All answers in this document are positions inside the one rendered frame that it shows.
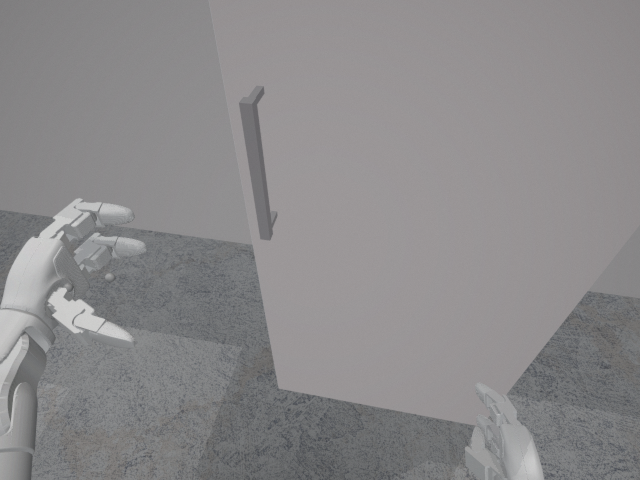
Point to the left robot hand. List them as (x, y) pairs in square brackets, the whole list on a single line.
[(44, 265)]

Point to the right robot hand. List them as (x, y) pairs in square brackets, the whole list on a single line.
[(514, 456)]

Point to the fridge door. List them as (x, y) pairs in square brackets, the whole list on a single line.
[(450, 177)]

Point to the handle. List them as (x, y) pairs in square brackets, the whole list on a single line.
[(253, 142)]

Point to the robot left forearm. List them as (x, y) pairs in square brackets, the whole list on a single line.
[(25, 339)]

